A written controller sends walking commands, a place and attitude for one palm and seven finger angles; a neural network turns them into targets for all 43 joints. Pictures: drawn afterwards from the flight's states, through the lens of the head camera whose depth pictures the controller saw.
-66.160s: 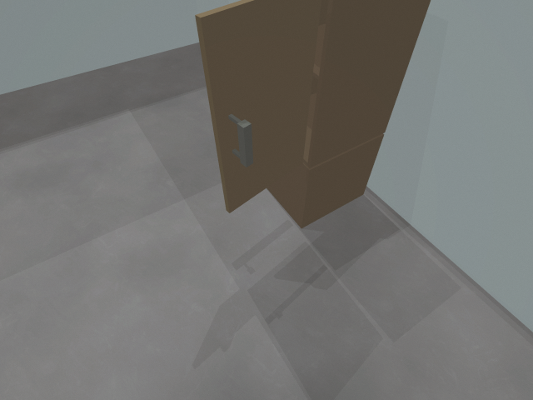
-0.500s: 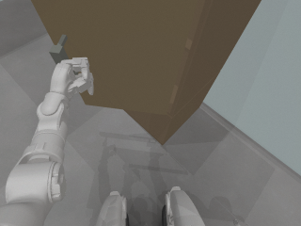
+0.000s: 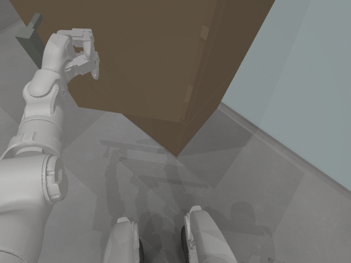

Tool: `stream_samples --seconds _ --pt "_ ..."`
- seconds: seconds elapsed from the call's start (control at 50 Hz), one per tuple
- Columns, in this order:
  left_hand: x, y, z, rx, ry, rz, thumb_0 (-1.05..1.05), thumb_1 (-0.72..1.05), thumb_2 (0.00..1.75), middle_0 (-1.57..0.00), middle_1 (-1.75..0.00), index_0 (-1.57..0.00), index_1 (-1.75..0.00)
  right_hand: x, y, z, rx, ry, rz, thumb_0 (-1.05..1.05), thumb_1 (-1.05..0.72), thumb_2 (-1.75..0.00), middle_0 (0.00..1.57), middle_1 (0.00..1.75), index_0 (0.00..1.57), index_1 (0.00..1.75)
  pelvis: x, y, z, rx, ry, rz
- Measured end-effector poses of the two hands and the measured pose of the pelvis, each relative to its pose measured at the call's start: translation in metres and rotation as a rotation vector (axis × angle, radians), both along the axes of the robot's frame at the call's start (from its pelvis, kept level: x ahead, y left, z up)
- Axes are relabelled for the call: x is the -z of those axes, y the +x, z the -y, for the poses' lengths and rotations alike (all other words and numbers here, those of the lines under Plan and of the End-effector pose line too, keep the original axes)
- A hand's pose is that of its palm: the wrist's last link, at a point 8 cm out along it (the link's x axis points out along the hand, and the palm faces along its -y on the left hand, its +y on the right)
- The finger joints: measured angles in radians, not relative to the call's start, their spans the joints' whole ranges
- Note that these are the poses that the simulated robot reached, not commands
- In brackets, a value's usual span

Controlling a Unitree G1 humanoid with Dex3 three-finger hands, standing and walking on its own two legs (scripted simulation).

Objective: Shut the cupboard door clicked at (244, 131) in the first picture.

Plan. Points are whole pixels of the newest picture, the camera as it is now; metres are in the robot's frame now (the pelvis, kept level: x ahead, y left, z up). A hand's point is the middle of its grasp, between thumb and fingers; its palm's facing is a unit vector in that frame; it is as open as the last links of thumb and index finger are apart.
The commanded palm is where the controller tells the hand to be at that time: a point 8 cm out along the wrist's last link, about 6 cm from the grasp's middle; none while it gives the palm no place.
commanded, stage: push the door shut along its arc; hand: left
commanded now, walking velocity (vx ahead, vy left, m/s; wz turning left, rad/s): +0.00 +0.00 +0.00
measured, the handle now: (46, 50) +0.57 +0.21 +0.07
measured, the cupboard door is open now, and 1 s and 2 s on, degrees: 31 7 6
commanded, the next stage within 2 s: pull the fist back off the door in 0.68 s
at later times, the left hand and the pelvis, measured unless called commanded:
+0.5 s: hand (104, 49) +0.56 +0.10 +0.08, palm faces -0.37 -0.93 -0.04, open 3.6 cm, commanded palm +0.59 +0.11 +0.08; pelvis -0.01 -0.01 -0.01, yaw +0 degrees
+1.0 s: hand (122, 33) +0.61 +0.06 +0.07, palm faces +0.08 -1.00 -0.03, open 3.2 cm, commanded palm +0.58 +0.08 +0.08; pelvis +0.00 -0.01 -0.02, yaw -1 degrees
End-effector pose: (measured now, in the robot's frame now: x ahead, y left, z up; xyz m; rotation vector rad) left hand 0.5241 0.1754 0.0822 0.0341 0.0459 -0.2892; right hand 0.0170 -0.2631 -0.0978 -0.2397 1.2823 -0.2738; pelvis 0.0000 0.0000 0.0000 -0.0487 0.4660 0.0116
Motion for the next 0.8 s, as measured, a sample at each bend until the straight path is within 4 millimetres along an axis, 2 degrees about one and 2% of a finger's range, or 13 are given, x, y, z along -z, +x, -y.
stream_samples --seconds 0.22,0.46,0.66,0.8 --pt "-0.003 0.009 0.005 0.038 0.025 -0.020 0.03 0.92 0.94 -1.30 -1.50 -1.30 -1.50 0.005 -0.011 0.000 0.003 0.011 -0.052 0.01 -0.91 -0.90 0.20 0.30 0.20 0.30 0.002 0.001 0.003 -0.005 -0.001 -0.012" --pt "-0.005 0.029 0.019 0.079 0.024 -0.031 0.05 0.99 1.00 -1.30 -1.50 -1.30 -1.50 0.005 -0.019 0.011 -0.014 -0.050 -0.058 0.01 -0.91 -0.90 0.20 0.30 0.20 0.30 0.012 -0.005 0.006 -0.018 -0.015 -0.041" --pt "-0.005 0.051 0.035 0.105 0.034 -0.024 0.05 1.04 1.02 -1.30 -1.50 -1.30 -1.50 0.012 -0.042 0.009 0.014 -0.063 -0.103 0.01 -0.91 -0.90 0.20 0.30 0.20 0.30 0.024 -0.009 0.005 -0.011 -0.021 -0.080" --pt "-0.005 0.065 0.046 0.118 0.035 -0.038 0.04 1.00 0.98 -1.30 -1.50 -1.31 -1.50 0.015 -0.061 0.000 0.044 -0.047 -0.148 0.01 -0.91 -0.89 0.20 0.30 0.20 0.30 0.028 -0.010 0.006 -0.007 -0.023 -0.100"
